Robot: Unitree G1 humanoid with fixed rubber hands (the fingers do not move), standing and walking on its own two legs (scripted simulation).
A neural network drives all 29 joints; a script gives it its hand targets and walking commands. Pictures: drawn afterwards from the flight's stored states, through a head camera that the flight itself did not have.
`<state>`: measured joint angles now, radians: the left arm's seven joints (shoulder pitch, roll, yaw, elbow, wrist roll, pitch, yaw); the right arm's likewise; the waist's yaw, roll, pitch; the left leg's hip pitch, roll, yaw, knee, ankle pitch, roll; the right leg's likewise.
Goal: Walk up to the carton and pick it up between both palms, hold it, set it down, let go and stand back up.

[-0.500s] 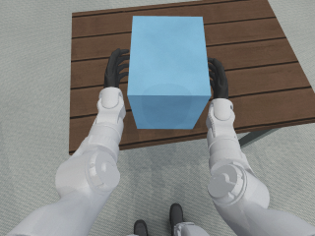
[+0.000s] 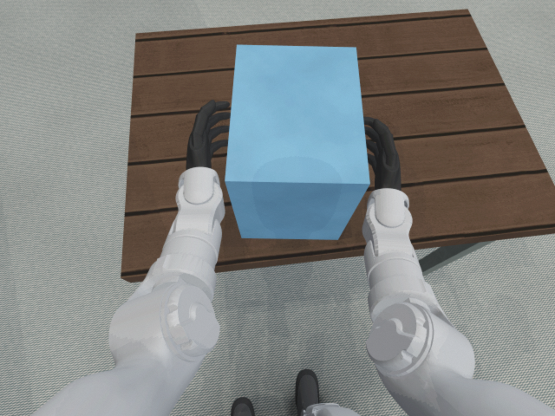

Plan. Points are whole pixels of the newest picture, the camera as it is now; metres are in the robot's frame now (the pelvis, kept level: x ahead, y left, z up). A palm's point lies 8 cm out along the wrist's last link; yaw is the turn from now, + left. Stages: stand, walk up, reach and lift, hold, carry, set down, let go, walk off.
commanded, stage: reach and lift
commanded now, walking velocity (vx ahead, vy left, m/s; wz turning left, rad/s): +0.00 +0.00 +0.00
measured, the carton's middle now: (292, 152) +0.50 -0.04 -0.03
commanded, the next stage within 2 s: none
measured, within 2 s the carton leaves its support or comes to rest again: neither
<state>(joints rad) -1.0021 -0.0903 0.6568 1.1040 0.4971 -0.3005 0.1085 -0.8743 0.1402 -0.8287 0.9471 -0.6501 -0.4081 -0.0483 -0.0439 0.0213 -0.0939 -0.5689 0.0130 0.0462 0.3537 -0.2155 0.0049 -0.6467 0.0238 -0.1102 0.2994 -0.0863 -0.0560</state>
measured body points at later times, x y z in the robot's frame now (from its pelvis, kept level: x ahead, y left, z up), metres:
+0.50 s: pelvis +0.00 +0.01 +0.00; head +0.16 +0.00 +0.42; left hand +0.48 +0.10 +0.02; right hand +0.44 -0.17 +0.01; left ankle -0.06 +0.11 -0.74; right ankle +0.00 -0.08 -0.74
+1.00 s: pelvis +0.00 +0.00 +0.00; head +0.16 +0.00 +0.42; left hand +0.48 +0.09 +0.02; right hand +0.44 -0.17 +0.01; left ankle -0.06 +0.11 -0.74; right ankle +0.00 -0.08 -0.74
